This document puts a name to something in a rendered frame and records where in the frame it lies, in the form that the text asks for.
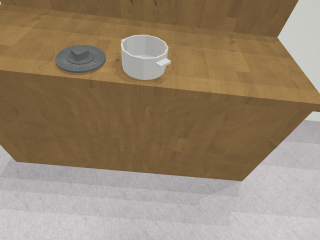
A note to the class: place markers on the pot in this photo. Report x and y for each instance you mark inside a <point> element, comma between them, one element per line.
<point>144,57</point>

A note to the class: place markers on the knob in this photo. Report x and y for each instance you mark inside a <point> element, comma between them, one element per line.
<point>79,52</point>

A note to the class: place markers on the table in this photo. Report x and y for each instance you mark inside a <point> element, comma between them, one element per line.
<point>231,94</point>

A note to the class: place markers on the lid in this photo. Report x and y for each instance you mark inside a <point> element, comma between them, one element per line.
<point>69,63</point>

